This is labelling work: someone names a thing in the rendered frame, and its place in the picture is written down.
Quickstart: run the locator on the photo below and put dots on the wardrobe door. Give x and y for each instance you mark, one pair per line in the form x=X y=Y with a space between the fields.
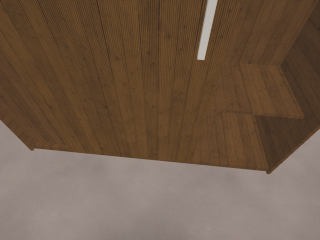
x=21 y=105
x=120 y=77

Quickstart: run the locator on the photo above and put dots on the handle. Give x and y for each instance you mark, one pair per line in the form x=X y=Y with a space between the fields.
x=206 y=28

